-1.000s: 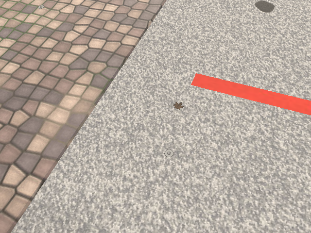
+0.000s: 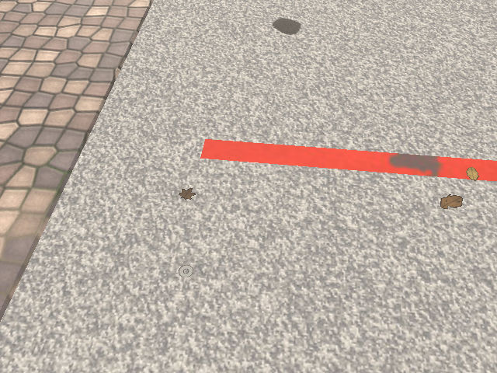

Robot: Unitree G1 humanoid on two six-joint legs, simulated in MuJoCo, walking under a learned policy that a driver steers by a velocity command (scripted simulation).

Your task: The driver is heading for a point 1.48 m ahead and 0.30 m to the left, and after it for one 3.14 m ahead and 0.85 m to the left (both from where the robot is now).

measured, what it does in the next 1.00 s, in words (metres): walks ahead, turning left: left foot, then right foot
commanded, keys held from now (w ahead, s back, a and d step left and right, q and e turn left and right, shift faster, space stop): q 0.32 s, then w+q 0.14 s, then q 0.20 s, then no key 0.18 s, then w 0.02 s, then w+e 0.14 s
